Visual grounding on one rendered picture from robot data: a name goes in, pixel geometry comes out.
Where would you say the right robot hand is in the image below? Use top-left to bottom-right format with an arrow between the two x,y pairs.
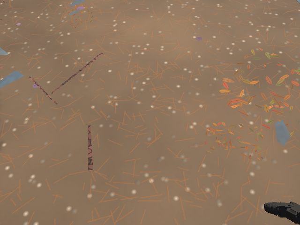
263,202 -> 300,225

